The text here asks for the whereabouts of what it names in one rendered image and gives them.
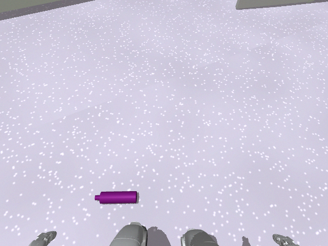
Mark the left robot hand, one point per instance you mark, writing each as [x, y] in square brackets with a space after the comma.
[44, 239]

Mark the bottle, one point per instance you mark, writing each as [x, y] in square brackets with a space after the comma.
[117, 197]

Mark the right robot hand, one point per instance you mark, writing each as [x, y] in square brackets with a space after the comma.
[284, 241]

